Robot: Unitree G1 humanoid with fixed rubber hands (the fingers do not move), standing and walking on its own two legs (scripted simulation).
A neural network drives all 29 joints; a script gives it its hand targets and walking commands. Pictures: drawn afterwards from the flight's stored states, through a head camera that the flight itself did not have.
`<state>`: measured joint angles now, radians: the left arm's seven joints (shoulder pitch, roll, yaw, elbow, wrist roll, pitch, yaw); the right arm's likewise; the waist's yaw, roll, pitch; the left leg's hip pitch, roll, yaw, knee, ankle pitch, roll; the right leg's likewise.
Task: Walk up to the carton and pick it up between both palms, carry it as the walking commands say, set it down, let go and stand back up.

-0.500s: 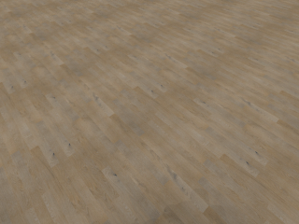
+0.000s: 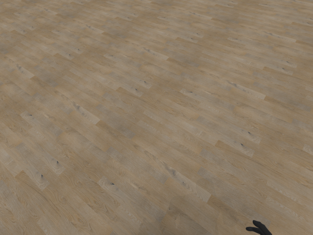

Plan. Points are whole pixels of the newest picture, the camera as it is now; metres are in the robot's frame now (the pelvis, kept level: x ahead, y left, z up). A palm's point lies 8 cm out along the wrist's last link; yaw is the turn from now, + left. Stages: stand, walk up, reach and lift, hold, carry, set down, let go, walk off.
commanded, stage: walk up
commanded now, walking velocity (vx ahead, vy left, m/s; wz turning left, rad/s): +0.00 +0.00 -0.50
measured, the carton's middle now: out of the picture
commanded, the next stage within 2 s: none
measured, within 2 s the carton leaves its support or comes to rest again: neither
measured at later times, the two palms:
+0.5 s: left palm out of the picture +0.11 +0.22 -0.14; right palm out of the picture +0.06 -0.29 -0.16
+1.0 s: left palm (77, 230) +0.17 +0.25 -0.14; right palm out of the picture +0.03 -0.25 -0.11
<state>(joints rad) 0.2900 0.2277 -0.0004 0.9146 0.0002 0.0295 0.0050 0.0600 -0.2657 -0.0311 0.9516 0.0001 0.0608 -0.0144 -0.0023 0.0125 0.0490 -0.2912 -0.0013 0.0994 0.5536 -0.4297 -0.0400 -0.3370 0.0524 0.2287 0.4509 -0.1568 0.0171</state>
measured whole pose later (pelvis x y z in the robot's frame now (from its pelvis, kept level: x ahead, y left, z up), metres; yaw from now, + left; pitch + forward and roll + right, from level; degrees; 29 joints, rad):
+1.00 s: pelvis +0.03 +0.04 +0.00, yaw -23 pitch +0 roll -1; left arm 0.27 0.26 0.00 0.91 0.00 0.04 0.00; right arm 0.07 -0.25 -0.03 0.93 0.00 0.08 -0.02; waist 0.00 -0.02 0.07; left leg -0.22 0.03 0.18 0.50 -0.28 0.06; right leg -0.50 0.07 0.24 1.15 -0.41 0.03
